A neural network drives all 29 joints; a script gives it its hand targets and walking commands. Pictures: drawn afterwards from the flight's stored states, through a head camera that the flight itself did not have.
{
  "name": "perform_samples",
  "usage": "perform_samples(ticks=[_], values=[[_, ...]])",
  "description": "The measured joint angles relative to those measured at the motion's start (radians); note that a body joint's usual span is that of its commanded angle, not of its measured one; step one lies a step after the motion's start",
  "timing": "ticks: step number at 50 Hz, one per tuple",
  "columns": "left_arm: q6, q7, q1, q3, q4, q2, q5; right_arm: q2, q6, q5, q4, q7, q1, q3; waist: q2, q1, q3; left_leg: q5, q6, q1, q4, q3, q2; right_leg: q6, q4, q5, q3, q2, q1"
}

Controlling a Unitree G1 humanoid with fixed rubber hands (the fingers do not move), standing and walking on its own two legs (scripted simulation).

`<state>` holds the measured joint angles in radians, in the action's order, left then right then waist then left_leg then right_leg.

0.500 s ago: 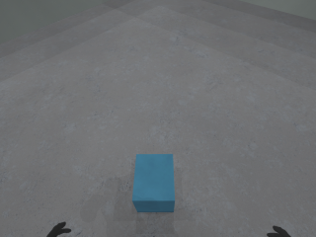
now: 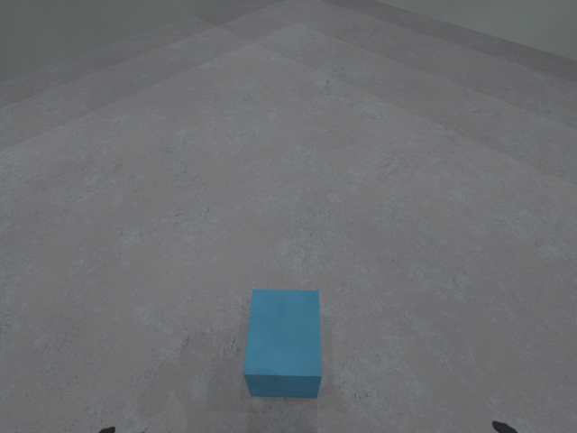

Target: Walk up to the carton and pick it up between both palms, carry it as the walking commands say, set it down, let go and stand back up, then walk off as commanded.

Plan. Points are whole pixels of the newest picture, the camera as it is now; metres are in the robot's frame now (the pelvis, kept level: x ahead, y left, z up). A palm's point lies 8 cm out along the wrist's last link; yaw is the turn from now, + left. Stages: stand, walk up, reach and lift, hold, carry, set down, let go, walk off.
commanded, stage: stand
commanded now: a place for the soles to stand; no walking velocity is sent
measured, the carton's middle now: (284, 343) +0.48 +0.04 -0.66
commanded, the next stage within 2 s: reach and lift in 0.30 s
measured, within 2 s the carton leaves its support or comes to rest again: neither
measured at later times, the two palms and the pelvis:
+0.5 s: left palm (107, 431) +0.15 +0.28 -0.11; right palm (504, 429) +0.15 -0.28 -0.10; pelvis -0.01 -0.01 -0.02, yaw -1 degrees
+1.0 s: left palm (145, 368) +0.25 +0.27 -0.16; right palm (439, 361) +0.27 -0.24 -0.16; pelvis -0.04 -0.01 -0.07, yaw -2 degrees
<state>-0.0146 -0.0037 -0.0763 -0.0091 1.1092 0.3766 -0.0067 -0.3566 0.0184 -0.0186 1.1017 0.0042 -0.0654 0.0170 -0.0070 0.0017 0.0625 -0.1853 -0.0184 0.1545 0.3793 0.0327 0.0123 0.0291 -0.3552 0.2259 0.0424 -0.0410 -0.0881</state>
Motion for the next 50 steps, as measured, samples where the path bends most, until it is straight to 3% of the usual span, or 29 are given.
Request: perform_samples(ticks=[17,20,23,27,31,36,45,50], values=[[0.000,0.003,-0.015,-0.001,-0.004,-0.005,0.000,-0.005,-0.001,0.004,-0.003,-0.001,-0.005,0.002,0.013,-0.006,0.000,-0.005,0.002,0.003,0.004,0.013,-0.009,0.002,-0.005,0.011,0.014,-0.009,0.003],[0.090,-0.017,-0.046,-0.057,-0.231,-0.016,0.022,0.021,-0.075,-0.031,-0.209,0.018,-0.025,0.084,0.009,-0.014,0.010,-0.045,-0.002,0.086,0.102,-0.001,-0.001,-0.002,-0.118,0.054,-0.005,-0.002,-0.095],[0.168,-0.043,-0.006,-0.102,-0.408,-0.034,-0.004,0.057,-0.150,-0.048,-0.391,0.036,0.002,0.096,-0.005,-0.020,0.067,-0.078,-0.007,0.139,0.181,-0.011,0.009,-0.005,-0.205,0.085,-0.019,0.007,-0.156],[0.276,-0.052,0.039,-0.153,-0.514,-0.059,-0.063,0.094,-0.259,-0.073,-0.474,0.047,0.046,0.099,-0.030,-0.021,0.106,-0.091,-0.012,0.182,0.216,-0.025,0.014,-0.011,-0.258,0.102,-0.035,0.012,-0.215],[0.277,-0.056,0.045,-0.168,-0.574,-0.083,-0.081,0.098,-0.271,-0.046,-0.526,0.045,0.016,0.096,-0.031,-0.057,0.106,-0.120,-0.013,0.244,0.272,-0.041,0.028,-0.012,-0.310,0.122,-0.053,0.025,-0.284],[0.257,-0.062,0.075,-0.180,-0.555,-0.084,-0.069,0.103,-0.258,-0.023,-0.566,0.023,0.053,0.095,-0.020,-0.074,0.098,-0.162,-0.012,0.356,0.368,-0.045,0.030,-0.008,-0.408,0.163,-0.061,0.026,-0.398],[0.257,-0.061,0.263,-0.170,-0.534,-0.048,0.023,0.124,-0.273,-0.017,-0.559,-0.028,0.289,0.108,-0.012,-0.054,0.050,-0.181,-0.014,0.624,0.514,-0.017,0.017,-0.007,-0.556,0.195,-0.040,0.015,-0.654],[0.278,-0.056,0.393,-0.168,-0.502,-0.041,0.026,0.132,-0.301,-0.004,-0.527,-0.044,0.398,0.111,-0.014,-0.042,0.031,-0.171,-0.013,0.735,0.555,-0.012,0.020,-0.008,-0.595,0.184,-0.038,0.019,-0.763]])
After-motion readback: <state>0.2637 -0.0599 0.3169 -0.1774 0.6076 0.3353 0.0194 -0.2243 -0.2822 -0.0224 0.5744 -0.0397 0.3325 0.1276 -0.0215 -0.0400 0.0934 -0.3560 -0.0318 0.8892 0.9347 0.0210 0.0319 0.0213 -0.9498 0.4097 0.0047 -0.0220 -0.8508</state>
